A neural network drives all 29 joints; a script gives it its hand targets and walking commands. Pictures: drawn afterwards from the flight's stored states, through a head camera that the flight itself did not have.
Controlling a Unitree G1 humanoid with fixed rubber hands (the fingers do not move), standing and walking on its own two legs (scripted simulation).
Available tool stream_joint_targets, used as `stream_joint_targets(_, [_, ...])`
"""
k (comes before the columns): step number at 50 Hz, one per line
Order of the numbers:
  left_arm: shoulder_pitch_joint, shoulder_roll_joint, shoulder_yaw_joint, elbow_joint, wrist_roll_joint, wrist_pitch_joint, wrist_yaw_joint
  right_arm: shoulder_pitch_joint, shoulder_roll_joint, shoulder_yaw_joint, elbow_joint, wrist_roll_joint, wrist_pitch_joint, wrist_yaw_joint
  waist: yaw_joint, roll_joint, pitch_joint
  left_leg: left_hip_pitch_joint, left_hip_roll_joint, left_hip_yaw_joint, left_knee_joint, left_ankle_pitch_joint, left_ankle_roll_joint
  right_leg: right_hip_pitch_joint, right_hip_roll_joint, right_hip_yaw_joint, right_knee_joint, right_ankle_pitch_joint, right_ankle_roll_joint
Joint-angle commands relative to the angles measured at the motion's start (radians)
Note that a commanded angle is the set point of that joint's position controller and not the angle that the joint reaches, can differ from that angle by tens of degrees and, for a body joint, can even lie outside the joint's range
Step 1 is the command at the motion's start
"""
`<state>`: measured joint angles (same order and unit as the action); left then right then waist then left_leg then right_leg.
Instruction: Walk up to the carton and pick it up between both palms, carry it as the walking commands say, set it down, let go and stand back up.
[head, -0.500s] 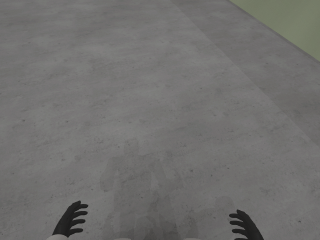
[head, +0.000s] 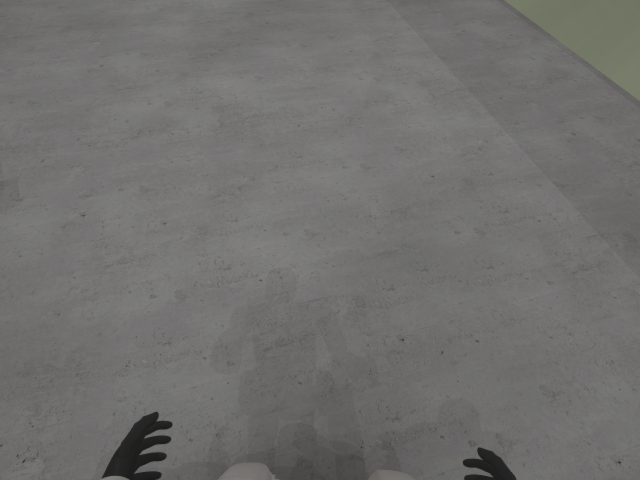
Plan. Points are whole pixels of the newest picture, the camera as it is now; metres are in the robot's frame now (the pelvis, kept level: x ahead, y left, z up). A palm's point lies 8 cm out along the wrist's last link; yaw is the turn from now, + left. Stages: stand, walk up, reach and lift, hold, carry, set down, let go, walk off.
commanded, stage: walk up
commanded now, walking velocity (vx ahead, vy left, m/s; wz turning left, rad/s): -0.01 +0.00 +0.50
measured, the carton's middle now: out of the picture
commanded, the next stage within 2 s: none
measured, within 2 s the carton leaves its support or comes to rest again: neither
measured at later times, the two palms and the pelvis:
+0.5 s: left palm out of the picture +0.05 +0.25 -0.07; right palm out of the picture +0.11 -0.24 -0.12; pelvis -0.01 -0.02 +0.02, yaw +14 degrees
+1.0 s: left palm out of the picture -0.07 +0.30 -0.10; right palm (366, 377) +0.26 -0.07 -0.10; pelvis +0.03 +0.07 +0.01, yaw +28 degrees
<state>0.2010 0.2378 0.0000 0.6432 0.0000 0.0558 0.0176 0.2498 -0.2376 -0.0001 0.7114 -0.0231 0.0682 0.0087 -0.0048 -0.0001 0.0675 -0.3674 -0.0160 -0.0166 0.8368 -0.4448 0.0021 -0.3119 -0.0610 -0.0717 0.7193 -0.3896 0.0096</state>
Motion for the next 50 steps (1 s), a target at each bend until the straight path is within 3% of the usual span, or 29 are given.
stream_joint_targets(1, [-0.11, 0.199, 0.072, -0.056, 0.022, -0.003, 0.008, 0.07, -0.109, -0.047, -0.061, 0.013, -0.021, 0.016, -0.064, -0.154, -0.103, -0.019, 0.042, 0.002, -0.097, 0.016, 0.006, 0.092, -0.232, 0.048, -0.2, 0.303, -0.084])
stream_joint_targets(2, [-0.117, 0.206, 0.078, -0.043, 0.019, -0.001, 0.002, 0.112, -0.134, -0.05, -0.052, 0.016, -0.036, 0.018, -0.071, -0.097, -0.116, 0.041, 0.048, -0.043, -0.271, 0.246, -0.004, 0.09, -0.168, -0.008, -0.042, 0.278, -0.041])
stream_joint_targets(4, [-0.051, 0.131, 0.054, -0.077, 0.009, 0.001, -0.001, 0.106, -0.29, -0.101, -0.053, 0.012, -0.042, 0.002, -0.039, 0.326, -0.124, 0.257, 0.299, -0.613, -0.45, 0.767, 0.104, -0.272, 0.078, -0.008, 0.293, -0.215, 0.064])
stream_joint_targets(5, [-0.122, 0.117, 0.045, -0.102, 0.015, 0.0, 0.004, 0.134, -0.301, -0.097, -0.048, 0.006, -0.048, -0.002, -0.077, 0.347, -0.052, 0.216, 0.31, -0.717, -0.476, 0.748, 0.161, -0.33, 0.072, 0.111, 0.389, -0.264, 0.055])
stream_joint_targets(7, [-0.11, 0.138, 0.044, -0.068, 0.015, -0.002, 0.004, 0.051, -0.246, -0.09, -0.041, 0.005, -0.039, -0.013, -0.059, 0.16, -0.063, 0.209, 0.252, -0.589, -0.446, 0.613, 0.154, -0.274, 0.048, 0.115, 0.352, -0.188, 0.047])
stream_joint_targets(9, [-0.119, 0.128, 0.036, -0.072, 0.012, -0.003, 0.0, 0.073, -0.24, -0.092, -0.037, 0.02, -0.045, -0.023, -0.058, 0.218, -0.114, 0.326, 0.222, -0.503, -0.396, 0.785, 0.119, -0.285, 0.061, 0.096, 0.324, -0.159, 0.043])
stream_joint_targets(12, [-0.135, 0.105, 0.037, -0.092, -0.001, -0.002, 0.009, 0.074, -0.233, -0.098, -0.013, 0.011, -0.039, -0.02, -0.057, 0.232, -0.116, 0.304, 0.225, -0.562, -0.403, 0.89, 0.131, -0.239, 0.074, 0.108, 0.226, -0.161, 0.042])
stream_joint_targets(13, [-0.128, 0.118, 0.058, -0.08, -0.007, -0.015, 0.003, 0.104, -0.239, -0.106, -0.016, 0.005, -0.037, -0.02, -0.069, 0.157, -0.163, 0.314, 0.224, -0.562, -0.405, 0.851, 0.157, -0.169, 0.084, 0.117, 0.181, -0.196, 0.035])
stream_joint_targets(14, [-0.165, 0.125, 0.054, -0.095, -0.011, -0.014, 0.004, 0.127, -0.256, -0.105, -0.004, 0.002, -0.032, -0.02, -0.093, 0.21, -0.129, 0.249, 0.201, -0.553, -0.42, 0.807, 0.16, -0.146, 0.091, 0.102, 0.125, -0.184, 0.035])
stream_joint_targets(17, [-0.036, 0.118, 0.059, -0.061, -0.002, -0.02, 0.005, 0.041, -0.242, -0.107, -0.016, 0.007, -0.022, -0.018, -0.038, 0.207, -0.159, 0.073, 0.164, -0.63, -0.475, 0.63, 0.139, 0.104, 0.14, 0.097, -0.083, -0.07, 0.029])
stream_joint_targets(18, [0.021, 0.11, 0.057, -0.028, -0.007, -0.025, 0.01, -0.032, -0.23, -0.105, -0.027, 0.017, -0.017, -0.019, 0.027, 0.136, -0.16, -0.035, 0.142, -0.525, -0.423, 0.452, 0.098, 0.234, 0.077, 0.084, -0.273, 0.08, 0.021])
stream_joint_targets(19, [0.132, 0.17, 0.071, -0.014, 0.012, -0.033, 0.016, -0.061, -0.171, -0.088, -0.028, 0.015, -0.024, -0.019, 0.074, 0.014, -0.17, -0.174, 0.025, -0.43, -0.307, 0.176, 0.036, 0.386, -0.066, 0.216, -0.374, 0.099, -0.018])
stream_joint_targets(20, [0.142, 0.268, 0.1, -0.013, 0.019, -0.027, 0.026, -0.047, -0.095, -0.068, -0.045, 0.014, -0.035, -0.019, 0.082, -0.296, -0.177, -0.314, -0.148, -0.127, 0.033, -0.027, -0.032, 0.4, -0.354, 0.474, -0.519, 0.103, -0.108])
stream_joint_targets(21, [0.034, 0.297, 0.1, -0.025, 0.011, -0.011, 0.028, -0.08, -0.144, -0.096, -0.05, 0.003, -0.023, -0.019, 0.077, -0.137, -0.156, -0.311, -0.081, -0.041, 0.189, -0.064, -0.054, 0.262, -0.481, 0.501, -0.559, -0.025, -0.135])
stream_joint_targets(23, [-0.054, 0.2, 0.085, -0.042, 0.01, -0.016, 0.023, -0.021, -0.17, -0.103, -0.008, -0.007, -0.014, 0.006, 0.002, -0.072, -0.068, -0.264, -0.012, -0.016, 0.329, 0.056, -0.083, 0.131, -0.374, 0.322, -0.528, 0.049, -0.116])
stream_joint_targets(24, [-0.059, 0.171, 0.078, -0.043, 0.006, -0.018, 0.024, -0.002, -0.154, -0.095, 0.002, -0.008, -0.008, 0.018, -0.01, -0.132, -0.033, -0.302, 0.003, -0.006, 0.385, 0.075, -0.09, 0.149, -0.344, 0.239, -0.529, 0.078, -0.157])
stream_joint_targets(26, [-0.013, 0.152, 0.059, -0.026, 0.006, -0.021, 0.033, 0.04, -0.144, -0.09, -0.011, -0.008, -0.005, 0.022, -0.031, -0.103, -0.059, -0.291, 0.021, -0.038, 0.352, 0.117, -0.091, 0.203, -0.262, 0.126, -0.438, 0.269, -0.068])
stream_joint_targets(29, [0.081, 0.188, 0.068, 0.009, 0.003, -0.04, 0.029, 0.004, -0.152, -0.085, 0.019, 0.0, -0.009, 0.013, 0.032, -0.092, -0.176, -0.293, 0.019, -0.003, 0.314, 0.07, -0.109, 0.38, -0.291, 0.099, -0.387, 0.447, -0.087])
stream_joint_targets(30, [0.079, 0.174, 0.071, -0.024, 0.006, -0.037, 0.022, -0.022, -0.133, -0.069, -0.011, -0.008, -0.007, 0.012, 0.043, -0.127, -0.175, -0.345, 0.008, 0.0, 0.298, 0.035, -0.105, 0.415, -0.304, 0.114, -0.377, 0.446, -0.152])
stream_joint_targets(33, [0.134, 0.167, 0.078, -0.002, 0.004, -0.036, 0.022, -0.064, -0.092, -0.049, -0.039, 0.002, -0.01, 0.013, 0.064, -0.193, -0.14, -0.355, 0.06, 0.011, 0.185, 0.061, -0.096, 0.404, -0.31, 0.067, -0.347, 0.535, -0.105])
stream_joint_targets(34, [0.129, 0.178, 0.08, 0.025, 0.006, -0.05, 0.026, -0.079, -0.09, -0.067, -0.024, -0.005, -0.024, 0.018, 0.058, -0.113, -0.193, -0.315, 0.069, 0.011, 0.16, 0.043, -0.106, 0.409, -0.326, 0.066, -0.359, 0.512, -0.122])
stream_joint_targets(35, [0.316, 0.302, 0.133, 0.077, 0.01, -0.051, 0.031, -0.127, -0.168, -0.076, -0.073, -0.01, -0.004, 0.059, 0.097, -0.048, -0.268, -0.467, 0.077, -0.052, 0.297, 0.113, -0.081, 0.596, -0.481, 0.353, -0.493, -0.09, -0.089])
stream_joint_targets(36, [0.336, 0.291, 0.129, 0.081, 0.013, -0.046, 0.039, -0.176, -0.143, -0.064, -0.07, -0.005, -0.001, 0.074, 0.112, -0.063, -0.194, -0.553, 0.1, -0.071, 0.315, 0.149, -0.09, 0.578, -0.512, 0.39, -0.554, -0.264, -0.071])
stream_joint_targets(37, [0.269, 0.263, 0.119, 0.085, 0.011, -0.056, 0.043, -0.146, -0.125, -0.066, -0.053, -0.013, -0.014, 0.079, 0.083, -0.028, -0.142, -0.59, 0.121, -0.08, 0.324, 0.192, -0.083, 0.54, -0.477, 0.298, -0.516, -0.173, -0.068])
stream_joint_targets(40, [0.287, 0.244, 0.121, 0.095, 0.014, -0.076, 0.039, -0.135, -0.08, -0.047, -0.03, -0.018, -0.029, 0.09, 0.082, -0.106, -0.081, -0.555, 0.14, -0.042, 0.336, 0.208, -0.079, 0.455, -0.453, 0.169, -0.547, -0.103, -0.089])
stream_joint_targets(41, [0.299, 0.239, 0.115, 0.104, 0.011, -0.081, 0.034, -0.118, -0.097, -0.053, -0.037, -0.026, -0.02, 0.097, 0.07, -0.083, -0.064, -0.548, 0.138, -0.041, 0.353, 0.247, -0.076, 0.434, -0.448, 0.139, -0.521, 0.054, -0.023])
stream_joint_targets(43, [0.301, 0.259, 0.123, 0.114, 0.015, -0.089, 0.03, -0.192, -0.088, -0.046, -0.042, -0.017, -0.025, 0.103, 0.095, -0.101, -0.072, -0.495, 0.154, -0.028, 0.271, 0.207, -0.075, 0.409, -0.446, 0.114, -0.559, -0.075, -0.089])
stream_joint_targets(48, [0.194, 0.29, 0.125, 0.101, 0.034, -0.084, 0.003, -0.235, -0.069, -0.023, -0.046, 0.005, -0.045, 0.098, 0.086, -0.167, -0.074, -0.338, 0.164, 0.075, -0.041, 0.154, -0.05, 0.381, -0.417, -0.029, -0.478, -0.028, -0.071])
stream_joint_targets(50, [0.144, 0.314, 0.124, 0.104, 0.038, -0.077, 0.003, -0.176, -0.062, -0.025, -0.035, 0.005, -0.052, 0.092, 0.035, -0.214, -0.086, -0.226, 0.14, 0.102, -0.129, 0.044, -0.032, 0.335, -0.41, -0.092, -0.4, 0.105, -0.042])
